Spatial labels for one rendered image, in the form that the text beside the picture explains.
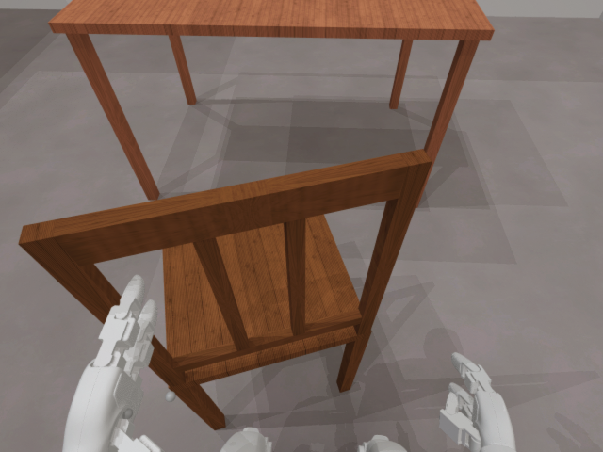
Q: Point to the table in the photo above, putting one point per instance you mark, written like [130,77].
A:
[405,20]

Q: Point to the robot left thigh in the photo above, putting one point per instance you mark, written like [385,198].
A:
[247,441]

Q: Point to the left robot hand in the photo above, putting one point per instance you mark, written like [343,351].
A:
[110,384]

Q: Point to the chair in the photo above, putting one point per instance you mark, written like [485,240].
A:
[252,274]

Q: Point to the right robot hand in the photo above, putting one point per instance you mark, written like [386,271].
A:
[484,419]

